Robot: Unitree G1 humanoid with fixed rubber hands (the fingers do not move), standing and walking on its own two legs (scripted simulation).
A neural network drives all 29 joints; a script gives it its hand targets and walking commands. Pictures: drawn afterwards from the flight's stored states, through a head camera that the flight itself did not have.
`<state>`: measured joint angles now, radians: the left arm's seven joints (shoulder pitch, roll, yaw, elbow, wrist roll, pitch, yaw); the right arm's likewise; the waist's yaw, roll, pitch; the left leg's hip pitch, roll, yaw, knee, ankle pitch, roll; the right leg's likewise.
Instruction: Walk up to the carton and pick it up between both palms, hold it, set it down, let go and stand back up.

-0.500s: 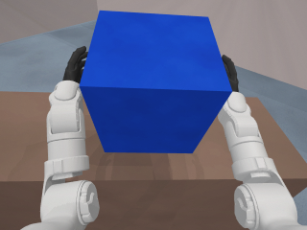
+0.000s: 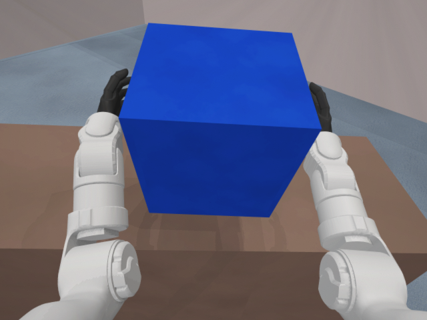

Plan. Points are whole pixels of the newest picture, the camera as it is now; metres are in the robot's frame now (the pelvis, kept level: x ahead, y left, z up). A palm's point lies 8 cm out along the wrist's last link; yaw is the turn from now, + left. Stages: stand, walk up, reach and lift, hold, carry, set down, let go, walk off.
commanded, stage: set down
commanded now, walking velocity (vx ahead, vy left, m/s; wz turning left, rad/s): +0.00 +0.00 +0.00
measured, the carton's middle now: (214, 130) +0.45 -0.01 +0.16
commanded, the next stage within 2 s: none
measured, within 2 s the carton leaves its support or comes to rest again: neither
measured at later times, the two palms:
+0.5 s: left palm (122, 124) +0.43 +0.17 +0.18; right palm (312, 137) +0.40 -0.19 +0.18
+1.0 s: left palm (126, 129) +0.45 +0.17 +0.16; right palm (304, 141) +0.42 -0.19 +0.15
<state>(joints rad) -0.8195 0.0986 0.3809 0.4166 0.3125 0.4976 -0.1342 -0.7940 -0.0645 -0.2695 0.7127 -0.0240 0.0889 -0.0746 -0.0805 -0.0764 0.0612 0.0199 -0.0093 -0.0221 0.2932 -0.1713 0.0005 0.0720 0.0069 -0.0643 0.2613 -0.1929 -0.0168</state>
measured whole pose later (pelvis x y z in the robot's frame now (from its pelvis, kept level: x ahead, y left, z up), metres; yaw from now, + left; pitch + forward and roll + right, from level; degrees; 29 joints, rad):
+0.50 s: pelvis +0.00 +0.00 +0.00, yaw -1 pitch -5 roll +0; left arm -0.86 0.11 0.38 0.66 0.27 0.32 -0.09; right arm -0.81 -0.04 -0.41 0.81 -0.16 -0.01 -0.04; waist -0.05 -0.06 0.04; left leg -0.03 0.00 0.00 0.27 -0.16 0.00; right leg 0.01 0.01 -0.07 0.26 -0.18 -0.02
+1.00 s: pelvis +0.01 +0.00 +0.00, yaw -2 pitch +0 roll +0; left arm -0.91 0.11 0.42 0.79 0.27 0.22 -0.08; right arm -0.83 -0.01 -0.54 0.83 -0.27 -0.06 0.00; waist -0.03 -0.05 0.03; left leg -0.10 0.00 0.03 0.27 -0.16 0.00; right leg -0.07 0.00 -0.06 0.26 -0.18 -0.01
